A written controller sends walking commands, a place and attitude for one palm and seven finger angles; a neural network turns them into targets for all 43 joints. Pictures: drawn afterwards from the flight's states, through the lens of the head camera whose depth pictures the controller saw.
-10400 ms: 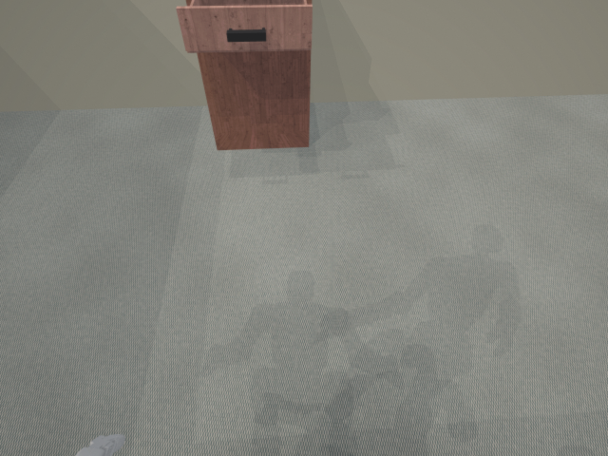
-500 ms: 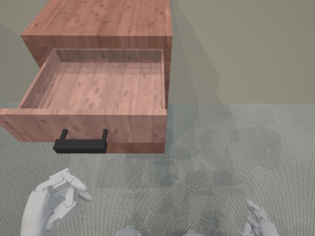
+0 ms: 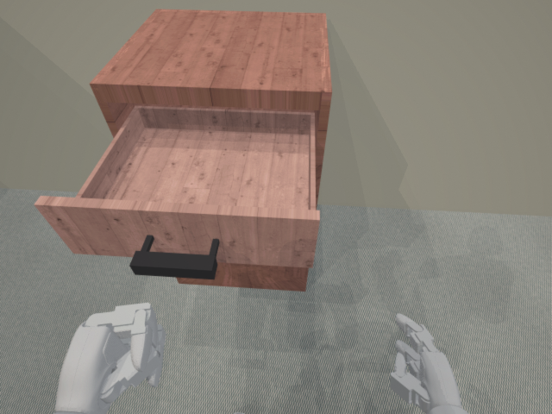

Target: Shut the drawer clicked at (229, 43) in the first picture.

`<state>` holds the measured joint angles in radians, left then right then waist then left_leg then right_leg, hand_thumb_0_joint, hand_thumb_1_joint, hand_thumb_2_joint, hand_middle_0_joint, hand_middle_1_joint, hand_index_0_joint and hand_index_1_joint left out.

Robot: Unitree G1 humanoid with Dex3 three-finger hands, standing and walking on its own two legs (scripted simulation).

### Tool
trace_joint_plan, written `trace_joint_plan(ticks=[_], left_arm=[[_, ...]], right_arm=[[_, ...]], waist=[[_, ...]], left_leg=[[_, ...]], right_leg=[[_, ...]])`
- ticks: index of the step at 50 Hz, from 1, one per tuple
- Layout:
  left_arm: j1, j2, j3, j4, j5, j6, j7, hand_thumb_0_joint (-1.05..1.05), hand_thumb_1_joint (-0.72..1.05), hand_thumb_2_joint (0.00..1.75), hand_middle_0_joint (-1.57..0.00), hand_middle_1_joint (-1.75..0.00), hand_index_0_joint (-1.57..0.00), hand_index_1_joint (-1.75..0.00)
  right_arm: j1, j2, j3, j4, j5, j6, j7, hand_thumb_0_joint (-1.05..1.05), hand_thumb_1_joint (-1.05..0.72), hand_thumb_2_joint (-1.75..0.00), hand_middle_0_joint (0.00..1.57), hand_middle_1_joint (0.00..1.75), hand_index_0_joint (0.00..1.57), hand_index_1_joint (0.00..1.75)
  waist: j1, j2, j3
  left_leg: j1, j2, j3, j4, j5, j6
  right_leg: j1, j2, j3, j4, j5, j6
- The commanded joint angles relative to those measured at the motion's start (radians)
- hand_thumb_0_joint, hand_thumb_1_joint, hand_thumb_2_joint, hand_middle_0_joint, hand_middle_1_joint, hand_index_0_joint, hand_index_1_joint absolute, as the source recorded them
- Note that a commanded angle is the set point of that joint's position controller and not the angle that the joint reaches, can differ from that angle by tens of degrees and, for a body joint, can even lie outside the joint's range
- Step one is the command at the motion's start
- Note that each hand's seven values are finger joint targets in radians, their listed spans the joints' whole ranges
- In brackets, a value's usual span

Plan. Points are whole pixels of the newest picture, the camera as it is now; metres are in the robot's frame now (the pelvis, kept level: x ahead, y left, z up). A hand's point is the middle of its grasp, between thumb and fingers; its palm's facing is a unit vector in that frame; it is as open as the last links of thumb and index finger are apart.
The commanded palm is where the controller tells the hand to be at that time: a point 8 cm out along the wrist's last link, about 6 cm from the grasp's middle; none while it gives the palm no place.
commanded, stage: raise the hand and make a fist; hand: left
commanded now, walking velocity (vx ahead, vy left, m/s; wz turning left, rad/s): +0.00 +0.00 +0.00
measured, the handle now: (178, 253) +0.36 +0.20 +0.01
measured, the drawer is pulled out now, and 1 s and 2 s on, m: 0.30 0.30 0.30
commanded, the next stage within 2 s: bring the fist close to the handle in 0.44 s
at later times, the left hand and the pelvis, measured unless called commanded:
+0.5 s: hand (159, 352) +0.17 +0.15 +0.10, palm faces +0.04 -1.00 -0.06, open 3.3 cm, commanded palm +0.13 +0.21 +0.11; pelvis +0.00 -0.02 +0.01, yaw +0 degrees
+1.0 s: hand (178, 332) +0.21 +0.15 +0.06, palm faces +0.01 -1.00 -0.04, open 3.3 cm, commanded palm +0.19 +0.20 +0.06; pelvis +0.00 -0.02 +0.00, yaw +0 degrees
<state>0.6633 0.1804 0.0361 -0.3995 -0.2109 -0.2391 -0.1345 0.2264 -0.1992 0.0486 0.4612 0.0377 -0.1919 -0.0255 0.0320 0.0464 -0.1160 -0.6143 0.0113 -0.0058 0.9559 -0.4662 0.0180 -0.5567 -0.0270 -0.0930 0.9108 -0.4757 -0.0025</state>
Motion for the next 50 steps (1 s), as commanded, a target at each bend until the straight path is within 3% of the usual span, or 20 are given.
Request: trace_joint_plan(ticks=[1, 3, 5, 9, 10, 14, 17, 20, 22, 25, 29, 32, 36, 37, 40, 42, 45, 47, 50], left_arm=[[-0.027, 0.075, 0.046, -0.251, -0.01, -0.057, -0.002, 0.0, 0.9, 0.9, -1.4, -1.6, -1.4, -1.6], [-0.003, 0.07, 0.046, -0.243, -0.012, -0.045, -0.001, 0.0, 0.9, 0.9, -1.4, -1.6, -1.4, -1.6], [0.013, 0.081, 0.071, -0.183, -0.012, -0.028, 0.002, 0.0, 0.9, 0.9, -1.4, -1.6, -1.4, -1.6], [0.026, 0.097, 0.109, -0.198, -0.028, -0.04, -0.004, 0.0, 0.9, 0.9, -1.4, -1.6, -1.4, -1.6], [0.028, 0.119, 0.133, -0.201, -0.026, -0.049, 0.001, 0.0, 0.9, 0.9, -1.4, -1.6, -1.4, -1.6], [0.033, 0.099, 0.113, -0.225, -0.042, -0.086, -0.008, 0.0, 0.9, 0.9, -1.4, -1.6, -1.4, -1.6], [0.017, 0.087, 0.099, -0.196, -0.045, -0.093, -0.015, 0.0, 0.9, 0.9, -1.4, -1.6, -1.4, -1.6], [0.016, 0.122, 0.142, -0.158, -0.046, -0.095, -0.022, 0.0, 0.9, 0.9, -1.4, -1.6, -1.4, -1.6], [-0.002, 0.101, 0.114, -0.182, -0.048, -0.097, -0.031, 0.0, 0.9, 0.9, -1.4, -1.6, -1.4, -1.6], [-0.016, 0.13, 0.154, -0.141, -0.053, -0.093, -0.035, 0.0, 0.9, 0.9, -1.4, -1.6, -1.4, -1.6], [-0.023, 0.095, 0.13, -0.108, -0.06, -0.094, -0.051, 0.0, 0.9, 0.9, -1.4, -1.6, -1.4, -1.6], [-0.073, 0.102, 0.137, -0.056, -0.057, -0.1, -0.06, 0.0, 0.9, 0.9, -1.4, -1.6, -1.4, -1.6], [-0.115, 0.12, 0.146, -0.046, -0.047, -0.126, -0.06, 0.0, 0.9, 0.9, -1.4, -1.6, -1.4, -1.6], [-0.132, 0.101, 0.125, -0.04, -0.047, -0.131, -0.062, 0.0, 0.9, 0.9, -1.4, -1.6, -1.4, -1.6], [-0.162, 0.133, 0.167, 0.006, -0.048, -0.145, -0.054, 0.0, 0.9, 0.9, -1.4, -1.6, -1.4, -1.6], [-0.214, 0.12, 0.153, 0.026, -0.049, -0.153, -0.059, 0.0, 0.9, 0.9, -1.4, -1.6, -1.4, -1.6], [-0.202, 0.127, 0.169, 0.076, -0.047, -0.158, -0.06, 0.0, 0.9, 0.9, -1.4, -1.6, -1.4, -1.6], [-0.261, 0.099, 0.12, 0.059, -0.043, -0.163, -0.063, 0.0, 0.9, 0.9, -1.4, -1.6, -1.4, -1.6], [-0.299, 0.118, 0.134, 0.097, -0.038, -0.169, -0.05, 0.0, 0.9, 0.9, -1.4, -1.6, -1.4, -1.6]], right_arm=[[-0.069, -0.13, -0.06, -0.158, 0.006, -0.066, -0.019, 0.0, -0.9, -0.9, 0.2, 0.3, 0.2, 0.3], [-0.063, -0.127, -0.063, -0.155, 0.007, -0.075, -0.02, 0.0, -0.9, -0.9, 0.2, 0.3, 0.2, 0.3], [-0.077, -0.131, -0.064, -0.14, 0.007, -0.071, -0.021, 0.0, -0.9, -0.9, 0.2, 0.3, 0.2, 0.3], [-0.073, -0.128, -0.074, -0.139, 0.007, -0.075, -0.026, 0.0, -0.9, -0.9, 0.2, 0.3, 0.2, 0.3], [-0.078, -0.13, -0.075, -0.132, 0.009, -0.075, -0.025, 0.0, -0.9, -0.9, 0.2, 0.3, 0.2, 0.3], [-0.07, -0.127, -0.077, -0.124, 0.008, -0.097, -0.017, 0.0, -0.9, -0.9, 0.2, 0.3, 0.2, 0.3], [-0.074, -0.135, -0.078, -0.116, 0.009, -0.103, -0.016, 0.0, -0.9, -0.9, 0.2, 0.3, 0.2, 0.3], [-0.076, -0.136, -0.082, -0.104, 0.009, -0.106, -0.023, 0.0, -0.9, -0.9, 0.2, 0.3, 0.2, 0.3], [-0.07, -0.136, -0.079, -0.112, 0.01, -0.111, -0.022, 0.0, -0.9, -0.9, 0.2, 0.3, 0.2, 0.3], [-0.075, -0.135, -0.081, -0.095, 0.011, -0.112, -0.028, 0.0, -0.9, -0.9, 0.2, 0.3, 0.2, 0.3], [-0.071, -0.134, -0.078, -0.089, 0.007, -0.116, -0.028, 0.0, -0.9, -0.9, 0.2, 0.3, 0.2, 0.3], [-0.07, -0.139, -0.078, -0.079, 0.004, -0.107, -0.028, 0.0, -0.9, -0.9, 0.2, 0.3, 0.2, 0.3], [-0.064, -0.142, -0.08, -0.079, 0.0, -0.108, -0.028, 0.0, -0.9, -0.9, 0.2, 0.3, 0.2, 0.3], [-0.061, -0.141, -0.076, -0.083, -0.003, -0.108, -0.026, 0.0, -0.9, -0.9, 0.2, 0.3, 0.2, 0.3], [-0.065, -0.143, -0.081, -0.069, -0.005, -0.099, -0.028, 0.0, -0.9, -0.9, 0.2, 0.3, 0.2, 0.3], [-0.059, -0.148, -0.079, -0.071, -0.005, -0.095, -0.029, 0.0, -0.9, -0.9, 0.2, 0.3, 0.2, 0.3], [-0.066, -0.15, -0.083, -0.067, -0.006, -0.089, -0.029, 0.0, -0.9, -0.9, 0.2, 0.3, 0.2, 0.3], [-0.057, -0.153, -0.078, -0.075, -0.007, -0.09, -0.025, 0.0, -0.9, -0.9, 0.2, 0.3, 0.2, 0.3], [-0.049, -0.16, -0.081, -0.066, -0.013, -0.087, -0.027, 0.0, -0.9, -0.9, 0.2, 0.3, 0.2, 0.3]], waist=[[-0.022, 0.0, -0.073], [-0.02, -0.023, -0.085], [-0.017, -0.036, -0.041], [-0.007, -0.057, -0.075], [0.0, -0.033, -0.078], [-0.009, 0.0, -0.084], [-0.023, -0.025, -0.044], [-0.016, -0.049, -0.039], [-0.022, -0.025, -0.065], [-0.019, -0.055, -0.055], [-0.025, -0.066, -0.055], [-0.034, -0.076, -0.034], [-0.032, -0.037, -0.079], [-0.037, -0.041, -0.076], [-0.034, -0.063, -0.084], [-0.046, -0.052, -0.091], [-0.035, -0.052, -0.106], [-0.048, -0.013, -0.134], [-0.051, -0.032, -0.14]], left_leg=[[0.111, 0.004, -0.047, -0.194, 0.201, 0.004], [0.121, 0.004, -0.046, -0.196, 0.221, 0.005], [0.094, 0.002, -0.043, -0.199, 0.204, 0.005], [0.101, -0.005, -0.025, -0.198, 0.223, 0.006], [0.105, -0.005, -0.024, -0.198, 0.233, 0.005], [0.12, -0.007, -0.019, -0.191, 0.257, 0.005], [0.099, -0.009, -0.02, -0.191, 0.221, 0.006], [0.085, -0.012, -0.018, -0.187, 0.202, 0.008], [0.104, -0.014, -0.013, -0.186, 0.211, 0.011], [0.098, -0.013, -0.014, -0.184, 0.216, 0.011], [0.099, -0.018, -0.011, -0.178, 0.235, 0.011], [0.075, -0.02, -0.012, -0.169, 0.218, 0.009], [0.083, -0.021, -0.01, -0.155, 0.225, 0.01], [0.076, -0.023, -0.012, -0.153, 0.221, 0.01], [0.045, -0.022, -0.012, -0.134, 0.214, 0.008], [0.035, -0.024, -0.01, -0.123, 0.201, 0.008], [0.023, -0.022, -0.009, -0.115, 0.218, 0.008], [0.035, -0.022, -0.009, -0.111, 0.223, 0.008], [0.016, -0.018, -0.015, -0.096, 0.227, 0.008]], right_leg=[[0.029, 0.033, 0.0, -0.15, 0.174, -0.017], [0.043, 0.032, -0.002, -0.154, 0.197, -0.015], [0.042, 0.033, 0.002, -0.169, 0.188, -0.016], [0.076, 0.028, 0.014, -0.179, 0.212, -0.012], [0.083, 0.03, 0.016, -0.18, 0.218, -0.015], [0.079, 0.03, 0.017, -0.177, 0.248, -0.015], [0.059, 0.031, 0.021, -0.188, 0.213, -0.012], [0.067, 0.028, 0.041, -0.21, 0.184, -0.011], [0.069, 0.025, 0.042, -0.208, 0.198, -0.009], [0.079, 0.026, 0.051, -0.22, 0.206, -0.007], [0.08, 0.023, 0.054, -0.217, 0.248, -0.002], [0.06, 0.022, 0.064, -0.22, 0.227, -0.001], [0.052, 0.023, 0.064, -0.197, 0.226, -0.006], [0.045, 0.023, 0.06, -0.191, 0.222, -0.006], [0.041, 0.022, 0.073, -0.187, 0.21, -0.005], [0.02, 0.021, 0.078, -0.179, 0.191, -0.003], [0.026, 0.021, 0.076, -0.164, 0.215, -0.006], [0.007, 0.022, 0.064, -0.141, 0.226, -0.006], [-0.011, 0.025, 0.061, -0.123, 0.231, -0.008]])
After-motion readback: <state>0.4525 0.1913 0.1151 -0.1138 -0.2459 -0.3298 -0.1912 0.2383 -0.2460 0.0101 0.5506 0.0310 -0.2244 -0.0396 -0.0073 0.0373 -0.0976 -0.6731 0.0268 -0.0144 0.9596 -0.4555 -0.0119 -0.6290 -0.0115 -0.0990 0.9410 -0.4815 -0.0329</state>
